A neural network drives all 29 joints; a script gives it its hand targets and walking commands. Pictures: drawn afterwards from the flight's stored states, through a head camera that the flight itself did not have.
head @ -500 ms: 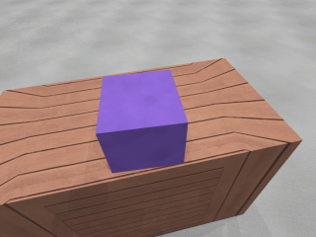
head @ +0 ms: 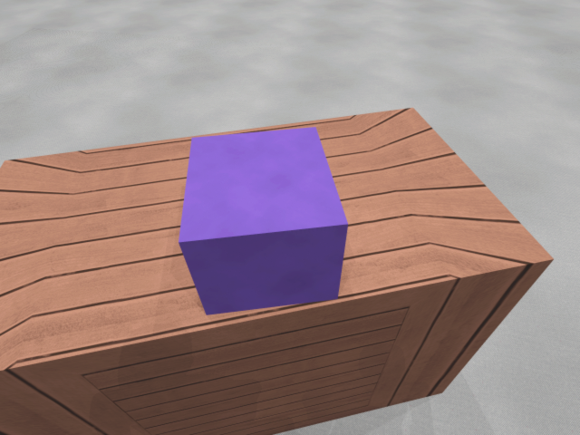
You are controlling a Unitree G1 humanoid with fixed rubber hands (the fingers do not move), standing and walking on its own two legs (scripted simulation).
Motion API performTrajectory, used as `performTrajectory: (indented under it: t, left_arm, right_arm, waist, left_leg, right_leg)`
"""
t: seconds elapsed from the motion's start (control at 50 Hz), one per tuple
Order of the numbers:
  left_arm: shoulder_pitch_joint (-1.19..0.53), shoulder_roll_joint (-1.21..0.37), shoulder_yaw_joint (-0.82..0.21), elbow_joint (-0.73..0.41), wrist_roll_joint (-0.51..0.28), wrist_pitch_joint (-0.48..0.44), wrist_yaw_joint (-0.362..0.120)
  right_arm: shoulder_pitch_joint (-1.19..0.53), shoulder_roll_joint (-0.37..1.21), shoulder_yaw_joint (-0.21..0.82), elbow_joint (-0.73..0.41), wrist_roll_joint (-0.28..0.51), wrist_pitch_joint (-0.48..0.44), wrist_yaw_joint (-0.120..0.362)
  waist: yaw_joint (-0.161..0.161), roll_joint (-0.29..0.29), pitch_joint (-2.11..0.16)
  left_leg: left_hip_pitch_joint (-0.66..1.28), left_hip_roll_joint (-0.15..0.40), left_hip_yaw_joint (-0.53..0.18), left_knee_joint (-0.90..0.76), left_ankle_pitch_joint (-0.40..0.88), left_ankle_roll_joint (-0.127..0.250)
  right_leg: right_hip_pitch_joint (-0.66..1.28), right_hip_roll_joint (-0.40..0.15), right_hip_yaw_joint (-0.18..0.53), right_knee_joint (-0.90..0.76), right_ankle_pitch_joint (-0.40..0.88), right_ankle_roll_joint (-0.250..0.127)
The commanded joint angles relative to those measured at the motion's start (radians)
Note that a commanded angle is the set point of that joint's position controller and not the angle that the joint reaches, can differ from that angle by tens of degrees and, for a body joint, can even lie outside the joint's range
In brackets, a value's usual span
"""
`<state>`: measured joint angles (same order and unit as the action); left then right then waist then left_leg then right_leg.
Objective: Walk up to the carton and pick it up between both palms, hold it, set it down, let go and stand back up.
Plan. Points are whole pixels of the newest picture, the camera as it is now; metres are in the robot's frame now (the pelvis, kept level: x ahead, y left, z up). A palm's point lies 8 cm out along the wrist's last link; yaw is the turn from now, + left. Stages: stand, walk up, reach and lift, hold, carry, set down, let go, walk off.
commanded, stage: stand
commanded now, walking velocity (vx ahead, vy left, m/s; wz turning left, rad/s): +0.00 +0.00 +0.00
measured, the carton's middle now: (263, 216) +0.47 +0.06 +0.04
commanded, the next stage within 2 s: none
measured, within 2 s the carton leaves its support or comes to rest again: neither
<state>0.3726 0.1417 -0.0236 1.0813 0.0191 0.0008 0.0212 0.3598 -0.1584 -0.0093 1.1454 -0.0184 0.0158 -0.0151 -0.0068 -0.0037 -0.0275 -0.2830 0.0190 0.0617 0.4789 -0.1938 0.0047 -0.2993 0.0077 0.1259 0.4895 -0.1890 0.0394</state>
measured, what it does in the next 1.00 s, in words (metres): stands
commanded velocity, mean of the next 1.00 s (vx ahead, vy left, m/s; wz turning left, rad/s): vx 0.00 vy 0.00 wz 0.00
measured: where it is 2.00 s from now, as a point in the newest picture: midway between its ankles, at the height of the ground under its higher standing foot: outside the picture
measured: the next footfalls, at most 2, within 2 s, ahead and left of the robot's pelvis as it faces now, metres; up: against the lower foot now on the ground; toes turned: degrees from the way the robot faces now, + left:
none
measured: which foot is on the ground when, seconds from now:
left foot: down 0.00-1.00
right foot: down 0.00-1.00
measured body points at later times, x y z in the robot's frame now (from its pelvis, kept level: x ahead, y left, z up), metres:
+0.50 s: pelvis +0.01 +0.00 +0.00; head +0.00 +0.00 +0.45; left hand -0.02 +0.21 -0.16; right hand -0.03 -0.21 -0.16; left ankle +0.04 +0.12 -0.74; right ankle +0.05 -0.14 -0.74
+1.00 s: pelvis +0.02 +0.00 +0.00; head +0.02 +0.01 +0.45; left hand +0.01 +0.21 -0.16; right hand -0.02 -0.21 -0.16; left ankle +0.04 +0.12 -0.74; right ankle +0.05 -0.14 -0.74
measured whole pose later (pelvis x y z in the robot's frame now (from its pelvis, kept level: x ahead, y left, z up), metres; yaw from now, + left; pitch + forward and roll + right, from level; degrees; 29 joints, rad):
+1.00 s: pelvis +0.02 +0.00 +0.00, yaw +0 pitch -1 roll +0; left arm 0.31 0.13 -0.02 1.12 0.01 0.01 0.03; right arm 0.33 -0.12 0.00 1.17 -0.01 0.01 -0.02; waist -0.01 -0.02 0.01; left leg -0.23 0.01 0.04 0.46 -0.21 0.00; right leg -0.25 0.00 0.13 0.47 -0.21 0.04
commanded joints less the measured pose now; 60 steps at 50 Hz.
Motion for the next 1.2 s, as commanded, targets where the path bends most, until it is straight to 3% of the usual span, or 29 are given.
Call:
performTrajectory:
  t: [0.0,0.04,0.06,0.12,0.14,0.16,0.18,0.22,0.24,0.34,0.38,0.42,0.44,0.54,0.58,0.62,0.66,0.72,0.78,0.82,0.84,0.88,0.9,0.96,1.02,1.06,1.08,1.14,1.18]
  left_arm:
    - [0.107,0.108,0.016,-0.001,-0.001,-0.011,0.009]
    - [0.085,0.137,0.022,0.004,-0.002,-0.008,0.014]
    - [0.104,0.108,0.018,0.01,-0.007,-0.008,0.015]
    - [0.081,0.093,0.011,0.004,0.001,-0.008,0.01]
    - [0.091,0.077,0.003,0.014,-0.002,-0.005,0.011]
    - [0.05,0.086,0.008,-0.001,0.0,-0.003,0.013]
    - [0.079,0.104,0.019,0.01,-0.001,-0.003,0.012]
    - [0.072,0.095,0.009,0.007,-0.002,-0.009,0.019]
    - [0.058,0.093,0.006,0.016,0.006,-0.008,0.021]
    - [0.096,0.09,0.008,0.023,-0.001,-0.005,0.008]
    - [0.065,0.069,0.004,0.027,0.004,-0.001,0.015]
    - [0.105,0.06,0.003,0.035,-0.017,-0.004,0.009]
    - [0.088,0.041,-0.011,0.036,0.002,-0.009,0.017]
    - [0.048,0.081,0.006,0.02,-0.002,-0.011,0.013]
    - [0.032,0.062,-0.001,0.013,-0.002,-0.015,0.011]
    - [0.053,0.064,0.005,0.027,-0.008,-0.01,0.021]
    - [0.013,0.082,0.013,0.002,-0.007,-0.008,0.017]
    - [0.03,0.082,0.012,0.015,-0.005,-0.009,0.017]
    - [0.034,0.072,0.016,0.038,-0.002,-0.006,0.02]
    - [0.037,0.064,0.023,0.025,-0.01,-0.005,0.013]
    - [0.036,0.045,0.01,0.032,-0.002,-0.003,0.011]
    - [0.027,0.055,0.019,0.025,-0.002,-0.003,0.017]
    - [0.03,0.062,0.016,0.028,-0.005,0.004,0.016]
    - [0.071,0.038,0.006,0.058,-0.01,-0.002,0.023]
    - [-0.005,0.113,0.027,0.021,-0.005,-0.007,0.019]
    - [0.031,0.071,0.024,0.034,-0.011,-0.004,0.018]
    - [0.051,0.044,0.001,0.05,-0.005,-0.008,0.022]
    - [0.024,0.09,0.019,0.033,-0.002,-0.008,0.022]
    - [0.035,0.073,0.017,0.041,-0.009,-0.008,0.027]
  right_arm:
    - [0.101,-0.077,-0.017,-0.015,0.009,0.002,-0.004]
    - [0.069,-0.086,-0.022,-0.034,0.001,-0.006,-0.002]
    - [0.087,-0.091,-0.019,-0.014,0.001,-0.007,-0.007]
    - [0.097,-0.079,-0.016,-0.013,0.006,-0.004,-0.003]
    - [0.094,-0.101,-0.016,-0.008,0.001,-0.005,-0.003]
    - [0.091,-0.082,-0.015,-0.007,0.002,0.0,-0.003]
    - [0.09,-0.08,-0.012,-0.006,0.003,0.0,-0.001]
    - [0.062,-0.098,-0.018,-0.007,0.0,-0.005,-0.009]
    - [0.045,-0.098,-0.024,-0.02,0.006,-0.008,-0.006]
    - [0.048,-0.083,-0.013,-0.01,0.008,-0.005,-0.013]
    - [0.062,-0.07,-0.01,-0.011,0.009,-0.01,-0.01]
    - [0.025,-0.066,-0.006,-0.009,0.002,-0.005,-0.01]
    - [0.056,-0.11,-0.028,-0.005,0.009,-0.005,-0.018]
    - [0.039,-0.082,-0.025,-0.008,0.003,-0.001,-0.014]
    - [0.067,-0.075,-0.027,-0.001,0.004,0.004,-0.014]
    - [0.073,-0.073,-0.026,0.001,0.001,0.002,-0.015]
    - [0.08,-0.065,-0.022,0.01,0.001,-0.002,-0.008]
    - [0.072,-0.073,-0.023,0.016,0.006,-0.013,-0.012]
    - [0.08,-0.058,-0.012,0.018,-0.004,-0.015,-0.012]
    - [0.047,-0.032,-0.004,0.011,0.001,-0.017,-0.012]
    - [0.048,-0.059,-0.011,0.012,0.005,-0.016,-0.01]
    - [0.017,-0.051,-0.007,0.005,0.006,-0.012,-0.013]
    - [0.023,-0.099,-0.017,0.002,0.006,-0.015,-0.018]
    - [0.059,-0.085,-0.021,0.016,0.006,-0.016,-0.018]
    - [0.056,-0.066,-0.01,0.021,0.007,-0.009,-0.016]
    - [0.038,-0.069,-0.012,0.009,0.006,-0.009,-0.021]
    - [0.051,-0.078,-0.023,0.01,0.015,-0.011,-0.019]
    - [0.028,-0.069,-0.02,0.015,0.004,-0.009,-0.014]
    - [0.059,-0.053,-0.016,0.023,0.0,-0.015,-0.018]
  waist:
    - [-0.002,-0.034,0.153]
    - [-0.017,-0.052,0.106]
    - [0.0,-0.021,0.073]
    - [-0.016,-0.008,0.138]
    - [-0.013,-0.043,0.147]
    - [-0.027,-0.026,0.164]
    - [-0.005,-0.028,0.107]
    - [-0.005,-0.014,0.115]
    - [-0.022,0.005,0.115]
    - [0.025,0.025,0.12]
    - [-0.001,0.013,0.14]
    - [0.024,0.06,0.137]
    - [-0.009,0.025,0.124]
    - [-0.005,0.016,0.155]
    - [-0.021,-0.065,0.152]
    - [-0.014,-0.092,0.128]
    - [-0.039,-0.038,0.109]
    - [-0.009,-0.032,0.094]
    - [-0.017,-0.006,0.125]
    - [0.018,0.029,0.095]
    - [-0.007,0.02,0.088]
    - [0.007,0.023,0.129]
    - [0.012,0.065,0.109]
    - [0.006,0.003,0.096]
    - [-0.007,0.031,0.145]
    - [0.0,-0.028,0.114]
    - [-0.017,-0.024,0.135]
    - [-0.006,0.009,0.124]
    - [-0.02,-0.023,0.103]
  left_leg:
    - [-0.034,0.053,-0.12,-0.134,-0.235,0.026]
    - [0.023,0.055,-0.109,-0.099,-0.185,0.026]
    - [0.034,0.057,-0.108,-0.109,-0.192,0.021]
    - [0.001,0.045,-0.105,-0.112,-0.176,0.019]
    - [-0.005,0.062,-0.118,-0.104,-0.175,0.019]
    - [-0.013,0.06,-0.13,-0.128,-0.188,0.025]
    - [0.018,0.065,-0.133,-0.13,-0.175,0.027]
    - [0.023,0.058,-0.11,-0.116,-0.134,0.016]
    - [0.043,0.066,-0.137,-0.14,-0.159,0.022]
    - [-0.017,0.072,-0.147,-0.164,-0.213,0.027]
    - [-0.022,0.08,-0.164,-0.193,-0.229,0.03]
    - [-0.002,0.082,-0.174,-0.192,-0.221,0.029]
    - [0.021,0.081,-0.161,-0.178,-0.225,0.025]
    - [0.009,0.06,-0.137,-0.137,-0.178,0.027]
    - [0.008,0.046,-0.125,-0.11,-0.155,0.022]
    - [0.02,0.04,-0.115,-0.088,-0.151,0.024]
    - [0.057,0.047,-0.119,-0.097,-0.142,0.026]
    - [0.07,0.045,-0.1,-0.087,-0.078,0.009]
    - [0.037,0.055,-0.107,-0.113,-0.084,0.01]
    - [0.022,0.065,-0.132,-0.161,-0.109,0.021]
    - [0.031,0.068,-0.136,-0.167,-0.148,0.019]
    - [-0.011,0.068,-0.158,-0.197,-0.153,0.024]
    - [0.019,0.079,-0.159,-0.196,-0.17,0.033]
    - [0.065,0.077,-0.149,-0.17,-0.143,0.02]
    - [0.044,0.047,-0.124,-0.149,-0.097,0.017]
    - [0.058,0.068,-0.133,-0.139,-0.107,0.029]
    - [0.084,0.063,-0.13,-0.121,-0.098,0.032]
    - [0.054,0.048,-0.108,-0.122,-0.049,0.019]
    - [0.105,0.055,-0.114,-0.103,-0.047,0.017]
  right_leg:
    - [-0.093,-0.047,0.058,-0.141,-0.169,-0.056]
    - [-0.111,-0.048,0.083,-0.161,-0.176,-0.06]
    - [-0.07,-0.038,0.065,-0.149,-0.157,-0.051]
    - [-0.086,-0.038,0.063,-0.134,-0.106,-0.055]
    - [-0.103,-0.043,0.079,-0.15,-0.137,-0.055]
    - [-0.091,-0.04,0.066,-0.137,-0.129,-0.056]
    - [-0.071,-0.036,0.058,-0.13,-0.103,-0.054]
    - [-0.086,-0.031,0.06,-0.12,-0.081,-0.055]
    - [-0.081,-0.03,0.047,-0.12,-0.068,-0.056]
    - [-0.038,-0.035,0.046,-0.096,-0.072,-0.057]
    - [-0.039,-0.03,0.023,-0.086,-0.036,-0.047]
    - [-0.042,-0.013,0.025,-0.086,-0.043,-0.051]
    - [-0.053,-0.029,0.034,-0.091,-0.066,-0.052]
    - [-0.094,-0.035,0.059,-0.12,-0.11,-0.056]
    - [-0.077,-0.049,0.072,-0.151,-0.143,-0.056]
    - [-0.076,-0.059,0.094,-0.186,-0.185,-0.065]
    - [-0.091,-0.054,0.087,-0.18,-0.179,-0.06]
    - [-0.066,-0.059,0.094,-0.165,-0.108,-0.061]
    - [-0.028,-0.049,0.068,-0.134,-0.045,-0.056]
    - [0.009,-0.042,0.039,-0.103,-0.016,-0.062]
    - [0.002,-0.017,0.015,-0.088,-0.018,-0.044]
    - [0.012,-0.03,0.024,-0.076,0.009,-0.045]
    - [0.016,-0.032,0.017,-0.1,0.021,-0.042]
    - [-0.003,-0.03,0.023,-0.099,0.0,-0.037]
    - [-0.019,-0.04,0.04,-0.1,-0.01,-0.046]
    - [-0.02,-0.031,0.033,-0.118,-0.018,-0.034]
    - [-0.054,-0.027,0.036,-0.115,-0.01,-0.04]
    - [-0.002,-0.041,0.035,-0.101,0.036,-0.043]
    - [-0.021,-0.045,0.038,-0.119,0.009,-0.04]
